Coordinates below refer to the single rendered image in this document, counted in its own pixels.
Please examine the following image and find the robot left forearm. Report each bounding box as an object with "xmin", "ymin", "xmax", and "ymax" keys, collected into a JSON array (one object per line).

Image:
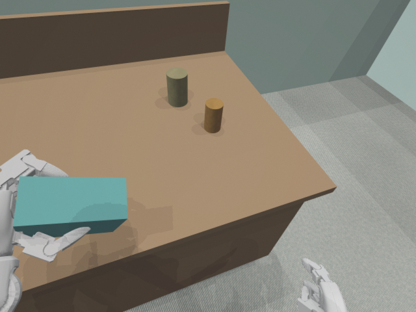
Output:
[{"xmin": 0, "ymin": 256, "xmax": 22, "ymax": 312}]

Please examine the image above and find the table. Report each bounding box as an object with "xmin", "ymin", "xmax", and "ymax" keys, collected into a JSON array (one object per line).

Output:
[{"xmin": 0, "ymin": 1, "xmax": 337, "ymax": 312}]

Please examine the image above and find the left robot hand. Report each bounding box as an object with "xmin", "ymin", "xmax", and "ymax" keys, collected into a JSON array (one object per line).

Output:
[{"xmin": 0, "ymin": 149, "xmax": 91, "ymax": 263}]

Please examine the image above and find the sponge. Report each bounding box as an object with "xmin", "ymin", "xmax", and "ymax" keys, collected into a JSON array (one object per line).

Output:
[{"xmin": 13, "ymin": 176, "xmax": 128, "ymax": 237}]

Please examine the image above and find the right robot hand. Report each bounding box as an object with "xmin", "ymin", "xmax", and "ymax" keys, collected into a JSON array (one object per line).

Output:
[{"xmin": 298, "ymin": 258, "xmax": 348, "ymax": 312}]

